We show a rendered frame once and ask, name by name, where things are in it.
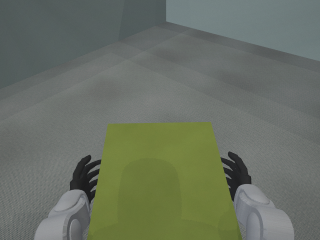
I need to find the robot left forearm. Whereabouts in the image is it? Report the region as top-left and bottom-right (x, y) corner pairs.
(34, 189), (91, 240)

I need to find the left robot hand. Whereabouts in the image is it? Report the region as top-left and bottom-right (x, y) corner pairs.
(70, 155), (101, 204)

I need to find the carton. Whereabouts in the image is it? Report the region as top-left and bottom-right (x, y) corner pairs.
(87, 122), (243, 240)

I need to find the robot right forearm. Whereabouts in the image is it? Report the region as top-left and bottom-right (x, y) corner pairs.
(233, 184), (295, 240)

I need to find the right robot hand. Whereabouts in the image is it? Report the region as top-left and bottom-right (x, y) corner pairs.
(221, 151), (252, 201)

